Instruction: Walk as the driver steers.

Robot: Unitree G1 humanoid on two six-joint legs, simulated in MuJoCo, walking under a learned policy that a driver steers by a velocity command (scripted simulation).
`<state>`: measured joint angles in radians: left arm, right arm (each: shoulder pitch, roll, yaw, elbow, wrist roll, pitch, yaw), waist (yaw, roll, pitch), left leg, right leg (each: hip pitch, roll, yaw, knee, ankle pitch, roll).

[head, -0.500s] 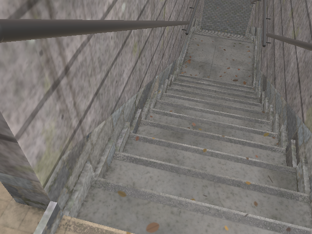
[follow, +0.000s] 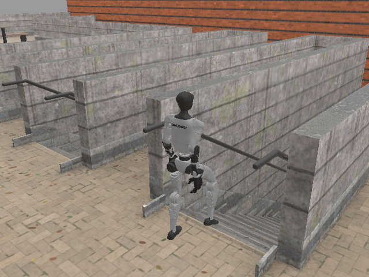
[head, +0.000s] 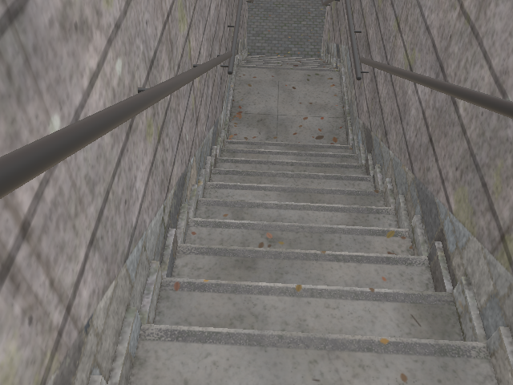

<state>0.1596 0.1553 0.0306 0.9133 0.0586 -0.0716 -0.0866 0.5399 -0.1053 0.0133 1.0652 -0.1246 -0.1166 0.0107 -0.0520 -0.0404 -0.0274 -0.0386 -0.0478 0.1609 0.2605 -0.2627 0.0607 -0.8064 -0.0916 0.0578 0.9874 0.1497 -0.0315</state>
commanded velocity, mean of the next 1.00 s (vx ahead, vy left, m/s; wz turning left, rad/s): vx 0.50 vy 0.00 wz -0.41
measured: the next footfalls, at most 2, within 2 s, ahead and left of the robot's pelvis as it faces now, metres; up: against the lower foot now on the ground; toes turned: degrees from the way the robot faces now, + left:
right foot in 0.20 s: +0.15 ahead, -0.14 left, +0.00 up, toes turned -10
left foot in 0.54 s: +0.41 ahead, +0.00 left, -0.17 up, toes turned -16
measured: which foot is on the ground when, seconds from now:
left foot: down 0.00-0.18, up 0.20-0.52, down 0.54-1.00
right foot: up 0.00-0.18, down 0.20-0.54, up 0.56-0.86, down 0.88-1.00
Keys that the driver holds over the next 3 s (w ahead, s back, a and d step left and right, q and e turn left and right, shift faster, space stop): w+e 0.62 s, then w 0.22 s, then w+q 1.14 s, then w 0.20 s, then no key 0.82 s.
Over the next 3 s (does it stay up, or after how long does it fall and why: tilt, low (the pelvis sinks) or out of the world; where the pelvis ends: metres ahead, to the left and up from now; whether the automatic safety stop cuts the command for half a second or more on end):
stays up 1.40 -0.27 -0.85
